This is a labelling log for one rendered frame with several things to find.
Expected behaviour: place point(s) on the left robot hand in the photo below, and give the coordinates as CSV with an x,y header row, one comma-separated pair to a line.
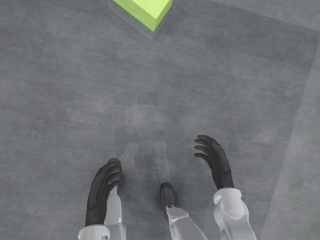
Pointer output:
x,y
99,192

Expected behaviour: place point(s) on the robot right thigh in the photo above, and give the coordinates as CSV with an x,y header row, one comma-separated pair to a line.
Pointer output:
x,y
186,229

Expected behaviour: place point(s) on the right robot foot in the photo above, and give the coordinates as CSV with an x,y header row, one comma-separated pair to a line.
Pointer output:
x,y
166,197

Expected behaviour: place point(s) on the robot left forearm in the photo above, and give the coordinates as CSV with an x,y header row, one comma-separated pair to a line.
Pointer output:
x,y
94,232

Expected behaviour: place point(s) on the right robot hand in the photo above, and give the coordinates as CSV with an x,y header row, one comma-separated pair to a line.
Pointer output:
x,y
217,161

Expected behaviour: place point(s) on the carton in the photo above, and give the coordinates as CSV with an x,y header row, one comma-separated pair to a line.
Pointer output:
x,y
149,12

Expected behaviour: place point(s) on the robot right forearm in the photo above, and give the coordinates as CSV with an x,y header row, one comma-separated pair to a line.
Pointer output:
x,y
232,215

